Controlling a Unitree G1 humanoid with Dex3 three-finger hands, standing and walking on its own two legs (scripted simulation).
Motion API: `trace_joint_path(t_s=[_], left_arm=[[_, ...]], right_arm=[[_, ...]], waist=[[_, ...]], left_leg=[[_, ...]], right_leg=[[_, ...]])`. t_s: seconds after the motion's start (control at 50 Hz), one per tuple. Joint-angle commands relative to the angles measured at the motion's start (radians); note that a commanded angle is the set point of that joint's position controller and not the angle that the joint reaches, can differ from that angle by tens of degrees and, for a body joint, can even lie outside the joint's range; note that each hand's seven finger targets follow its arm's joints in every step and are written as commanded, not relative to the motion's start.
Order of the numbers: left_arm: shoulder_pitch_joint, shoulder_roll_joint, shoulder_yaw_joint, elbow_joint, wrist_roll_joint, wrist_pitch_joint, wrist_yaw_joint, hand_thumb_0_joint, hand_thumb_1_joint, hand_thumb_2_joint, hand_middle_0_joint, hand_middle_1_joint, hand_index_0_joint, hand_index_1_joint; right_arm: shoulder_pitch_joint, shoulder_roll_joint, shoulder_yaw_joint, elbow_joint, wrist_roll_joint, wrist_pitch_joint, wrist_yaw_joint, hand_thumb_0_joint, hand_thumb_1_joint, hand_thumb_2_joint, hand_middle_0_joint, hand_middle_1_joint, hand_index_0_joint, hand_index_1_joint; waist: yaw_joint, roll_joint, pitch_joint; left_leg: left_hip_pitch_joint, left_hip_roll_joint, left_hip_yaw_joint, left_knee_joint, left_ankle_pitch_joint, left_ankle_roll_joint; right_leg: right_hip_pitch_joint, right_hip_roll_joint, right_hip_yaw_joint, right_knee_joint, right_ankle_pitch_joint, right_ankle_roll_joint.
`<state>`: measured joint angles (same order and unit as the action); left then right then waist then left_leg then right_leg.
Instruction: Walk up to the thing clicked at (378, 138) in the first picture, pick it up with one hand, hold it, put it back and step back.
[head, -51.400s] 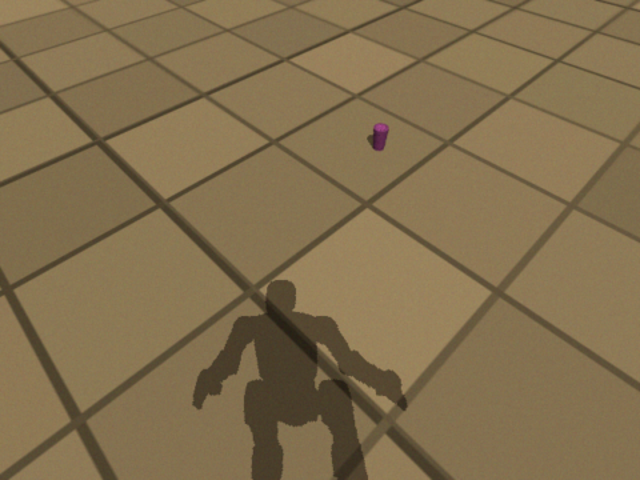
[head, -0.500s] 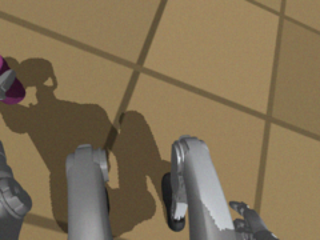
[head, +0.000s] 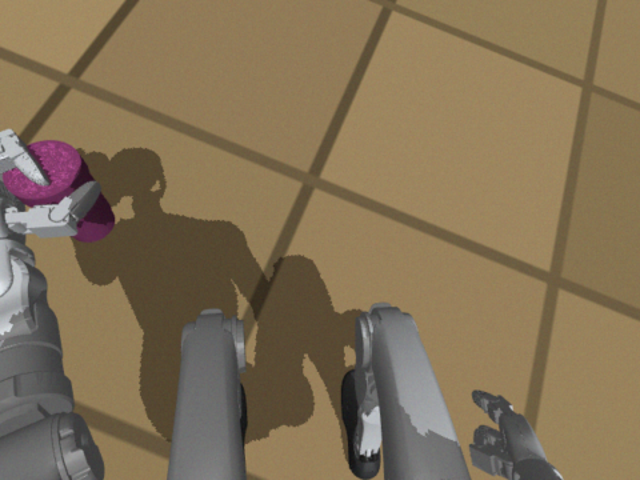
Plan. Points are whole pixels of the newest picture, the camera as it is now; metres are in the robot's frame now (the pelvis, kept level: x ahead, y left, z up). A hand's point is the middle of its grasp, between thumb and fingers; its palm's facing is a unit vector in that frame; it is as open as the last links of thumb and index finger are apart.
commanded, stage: lift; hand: left
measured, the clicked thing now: (70, 199) +0.43 +0.30 -0.05
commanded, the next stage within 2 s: hold in 1.54 s
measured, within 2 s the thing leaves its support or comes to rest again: neither
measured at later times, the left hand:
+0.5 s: hand out of the picture +0.40 +0.25 +0.19, palm faces +0.38 -0.92 -0.03, open 6.0 cm
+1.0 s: hand out of the picture +0.39 +0.23 +0.26, palm faces +0.38 -0.92 -0.03, open 6.2 cm
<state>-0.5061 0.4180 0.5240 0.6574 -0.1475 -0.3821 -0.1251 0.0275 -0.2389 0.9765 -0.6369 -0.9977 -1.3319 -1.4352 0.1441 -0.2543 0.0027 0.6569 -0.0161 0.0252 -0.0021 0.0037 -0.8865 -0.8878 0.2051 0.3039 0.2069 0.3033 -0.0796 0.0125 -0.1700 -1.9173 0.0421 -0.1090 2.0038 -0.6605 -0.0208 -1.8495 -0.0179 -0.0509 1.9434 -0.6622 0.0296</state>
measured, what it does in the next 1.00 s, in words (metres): rises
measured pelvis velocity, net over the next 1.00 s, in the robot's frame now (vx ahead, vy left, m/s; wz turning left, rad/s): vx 0.06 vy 0.00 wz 0.08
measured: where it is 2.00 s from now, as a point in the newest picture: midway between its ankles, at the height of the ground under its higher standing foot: (297, 447)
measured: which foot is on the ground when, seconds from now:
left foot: down 0.00-1.00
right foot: down 0.00-1.00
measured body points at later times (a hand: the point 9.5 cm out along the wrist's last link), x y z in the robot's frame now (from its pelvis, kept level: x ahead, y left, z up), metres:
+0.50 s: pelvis +0.04 +0.00 +0.16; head +0.16 +0.04 +0.60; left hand +0.38 +0.30 +0.19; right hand +0.20 -0.23 +0.05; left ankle +0.08 +0.13 -0.43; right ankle +0.09 -0.14 -0.43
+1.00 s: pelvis +0.06 +0.00 +0.23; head +0.13 +0.02 +0.68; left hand +0.37 +0.28 +0.27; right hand +0.20 -0.23 +0.12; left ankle +0.08 +0.13 -0.43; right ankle +0.09 -0.14 -0.43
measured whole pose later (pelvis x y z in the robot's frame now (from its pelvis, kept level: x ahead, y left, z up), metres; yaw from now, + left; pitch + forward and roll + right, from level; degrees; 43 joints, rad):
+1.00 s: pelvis +0.06 +0.00 +0.23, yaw +4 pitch +14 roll -3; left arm -0.15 0.17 0.20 0.41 -0.11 -0.34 0.13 0.03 -0.26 1.00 -0.66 -0.99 -1.31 -1.40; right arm 0.22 -0.19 0.00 0.67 -0.02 -0.02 -0.05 0.01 -0.90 -0.89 0.20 0.30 0.21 0.30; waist -0.03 0.02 -0.10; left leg -0.88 0.05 -0.04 1.12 -0.49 -0.02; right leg -0.82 -0.03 -0.05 1.07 -0.49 0.03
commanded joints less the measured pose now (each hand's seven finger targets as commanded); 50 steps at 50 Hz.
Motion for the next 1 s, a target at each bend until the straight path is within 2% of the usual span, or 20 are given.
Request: trace_joint_path(t_s=[0.0,0.1,0.12,0.18,0.24,0.26,0.3,0.32,0.38,0.46,0.5,0.56,0.58,0.66,0.7,0.74,0.78,0.86,0.96,0.98], left_arm=[[-0.272,0.277,0.034,-0.432,-0.034,-0.076,0.038,0.0,0.381,1.322,-1.299,-1.49,-1.355,-1.454],[-0.184,0.157,-0.054,-0.547,-0.045,-0.034,0.088,0.0,0.404,1.321,-1.301,-1.471,-1.348,-1.443],[-0.134,0.12,-0.075,-0.517,-0.046,-0.024,0.091,0.0,0.404,1.325,-1.298,-1.474,-1.344,-1.447],[-0.118,0.145,-0.083,-0.62,-0.032,-0.01,0.113,0.0,0.379,1.317,-1.298,-1.469,-1.34,-1.446],[-0.017,0.053,-0.137,-0.616,-0.039,0.014,0.145,0.0,0.349,1.329,-1.304,-1.476,-1.342,-1.457],[0.0,0.046,-0.123,-0.613,-0.046,0.015,0.157,0.0,0.376,1.337,-1.311,-1.477,-1.347,-1.46],[0.009,0.031,-0.132,-0.563,-0.04,0.018,0.17,0.0,0.361,1.346,-1.325,-1.485,-1.359,-1.471],[-0.014,0.049,-0.123,-0.618,-0.037,0.007,0.177,0.0,0.352,1.36,-1.334,-1.496,-1.367,-1.483],[0.001,0.031,-0.146,-0.571,-0.007,0.008,0.197,0.0,0.363,1.353,-1.324,-1.485,-1.358,-1.472],[0.04,-0.057,-0.22,-0.536,-0.004,-0.005,0.203,0.0,0.341,1.348,-1.31,-1.469,-1.34,-1.46],[0.042,-0.024,-0.2,-0.527,0.012,-0.015,0.21,0.0,0.323,1.322,-1.313,-1.463,-1.346,-1.45],[0.064,-0.063,-0.231,-0.515,0.022,-0.031,0.218,0.0,0.312,1.314,-1.314,-1.463,-1.349,-1.447],[0.059,-0.051,-0.217,-0.518,0.016,-0.036,0.224,0.0,0.299,1.317,-1.314,-1.461,-1.346,-1.449],[0.047,-0.08,-0.258,-0.531,0.021,-0.058,0.229,0.0,0.271,1.293,-1.313,-1.449,-1.344,-1.436],[0.039,-0.055,-0.244,-0.552,0.031,-0.064,0.24,0.0,0.268,1.273,-1.294,-1.426,-1.326,-1.412],[0.051,-0.087,-0.271,-0.546,0.031,-0.067,0.244,0.0,0.279,1.28,-1.291,-1.424,-1.323,-1.411],[0.051,-0.081,-0.258,-0.544,0.024,-0.072,0.248,0.0,0.27,1.277,-1.285,-1.419,-1.314,-1.408],[0.067,-0.113,-0.291,-0.545,0.026,-0.067,0.253,0.0,0.267,1.27,-1.276,-1.411,-1.307,-1.399],[0.079,-0.113,-0.286,-0.532,0.031,-0.064,0.264,0.0,0.26,1.251,-1.255,-1.392,-1.287,-1.377],[0.079,-0.125,-0.314,-0.534,0.033,-0.063,0.258,0.0,0.243,1.245,-1.243,-1.386,-1.276,-1.371]], right_arm=[[0.11,-0.181,-0.076,-0.085,0.012,-0.037,-0.029,0.0,-0.883,-0.892,0.2,0.3,0.2,0.3],[0.088,-0.159,-0.073,-0.097,0.027,-0.056,-0.042,0.0,-0.879,-0.892,0.199,0.3,0.2,0.3],[0.088,-0.158,-0.075,-0.091,0.028,-0.06,-0.044,0.0,-0.882,-0.893,0.199,0.3,0.2,0.3],[0.089,-0.148,-0.076,-0.093,0.03,-0.067,-0.054,0.0,-0.882,-0.893,0.199,0.3,0.2,0.3],[0.09,-0.127,-0.065,-0.096,0.032,-0.074,-0.059,0.0,-0.879,-0.893,0.199,0.3,0.2,0.3],[0.083,-0.125,-0.064,-0.098,0.034,-0.078,-0.062,0.0,-0.879,-0.893,0.199,0.3,0.2,0.3],[0.079,-0.118,-0.061,-0.099,0.033,-0.082,-0.069,0.0,-0.882,-0.893,0.199,0.3,0.2,0.3],[0.08,-0.113,-0.059,-0.1,0.03,-0.085,-0.071,0.0,-0.877,-0.892,0.199,0.3,0.2,0.3],[0.088,-0.106,-0.057,-0.092,0.024,-0.085,-0.078,0.0,-0.878,-0.892,0.199,0.3,0.2,0.3],[0.095,-0.096,-0.055,-0.093,0.015,-0.094,-0.073,0.0,-0.875,-0.892,0.199,0.3,0.2,0.3],[0.099,-0.103,-0.059,-0.09,0.01,-0.091,-0.067,0.0,-0.877,-0.891,0.199,0.3,0.2,0.3],[0.109,-0.092,-0.058,-0.095,0.002,-0.09,-0.06,0.0,-0.882,-0.891,0.2,0.3,0.2,0.3],[0.103,-0.094,-0.057,-0.095,0.005,-0.091,-0.058,0.0,-0.881,-0.892,0.199,0.3,0.2,0.3],[0.099,-0.093,-0.056,-0.094,-0.003,-0.09,-0.054,0.0,-0.888,-0.892,0.199,0.3,0.2,0.3],[0.093,-0.091,-0.056,-0.098,-0.004,-0.089,-0.055,0.0,-0.89,-0.893,0.2,0.3,0.2,0.3],[0.097,-0.085,-0.053,-0.099,-0.007,-0.087,-0.056,0.0,-0.888,-0.892,0.199,0.3,0.2,0.3],[0.092,-0.085,-0.05,-0.096,-0.007,-0.086,-0.057,0.0,-0.895,-0.894,0.199,0.3,0.2,0.3],[0.094,-0.08,-0.048,-0.097,-0.011,-0.084,-0.061,0.0,-0.897,-0.894,0.2,0.3,0.2,0.3],[0.091,-0.075,-0.047,-0.098,-0.013,-0.078,-0.064,0.0,-0.896,-0.894,0.199,0.3,0.2,0.3],[0.08,-0.076,-0.045,-0.098,-0.012,-0.077,-0.065,0.0,-0.897,-0.894,0.2,0.3,0.2,0.3]], waist=[[0.037,0.188,-0.647],[0.029,0.19,-0.601],[0.027,0.182,-0.582],[0.039,0.182,-0.601],[0.032,0.139,-0.544],[0.038,0.11,-0.528],[0.017,0.068,-0.48],[0.031,0.085,-0.481],[0.034,0.096,-0.415],[0.03,0.08,-0.394],[0.048,0.096,-0.383],[0.04,0.096,-0.378],[0.05,0.08,-0.363],[0.046,0.092,-0.351],[0.054,0.093,-0.34],[0.044,0.074,-0.323],[0.054,0.072,-0.321],[0.05,0.071,-0.299],[0.057,0.053,-0.275],[0.052,0.052,-0.266]], left_leg=[[0.601,-0.01,0.033,-0.375,0.103,0.035],[0.729,-0.005,0.015,-0.484,0.116,0.027],[0.767,-0.003,0.01,-0.504,0.143,0.025],[0.856,-0.003,0.017,-0.554,0.214,0.024],[0.883,-0.007,0.022,-0.609,0.24,0.025],[0.886,-0.009,0.021,-0.631,0.223,0.026],[0.868,-0.014,0.04,-0.652,0.235,0.035],[0.887,-0.016,0.045,-0.676,0.236,0.034],[0.967,-0.013,0.044,-0.741,0.257,0.028],[1.046,-0.016,0.052,-0.794,0.36,0.026],[1.113,-0.01,0.045,-0.835,0.39,0.018],[1.158,-0.009,0.043,-0.874,0.43,0.013],[1.158,-0.012,0.049,-0.888,0.415,0.016],[1.208,-0.013,0.055,-0.938,0.412,0.015],[1.229,-0.014,0.054,-0.963,0.399,0.014],[1.237,-0.014,0.055,-0.989,0.385,0.015],[1.25,-0.017,0.06,-1.002,0.392,0.015],[1.292,-0.016,0.061,-1.043,0.396,0.012],[1.315,-0.019,0.074,-1.075,0.402,0.014],[1.323,-0.019,0.077,-1.08,0.4,0.014]], right_leg=[[0.371,0.027,-0.006,-0.324,0.121,-0.061],[0.441,0.023,-0.004,-0.415,0.14,-0.059],[0.451,0.022,-0.003,-0.436,0.16,-0.057],[0.549,0.021,0.001,-0.501,0.214,-0.055],[0.643,0.023,-0.001,-0.565,0.252,-0.051],[0.667,0.025,-0.002,-0.59,0.242,-0.049],[0.746,0.026,0.007,-0.648,0.267,-0.043],[0.776,0.023,0.012,-0.665,0.271,-0.044],[0.797,0.022,0.012,-0.716,0.283,-0.046],[0.888,0.02,0.006,-0.774,0.38,-0.046],[0.906,0.022,-0.003,-0.792,0.387,-0.05],[0.955,0.025,-0.012,-0.823,0.421,-0.05],[0.984,0.022,-0.008,-0.845,0.418,-0.048],[1.028,0.021,-0.009,-0.887,0.424,-0.047],[1.048,0.023,-0.012,-0.908,0.414,-0.045],[1.078,0.024,-0.013,-0.933,0.41,-0.044],[1.103,0.021,-0.009,-0.952,0.418,-0.043],[1.135,0.023,-0.012,-0.987,0.424,-0.042],[1.193,0.022,-0.008,-1.033,0.44,-0.036],[1.197,0.022,-0.006,-1.039,0.44,-0.036]])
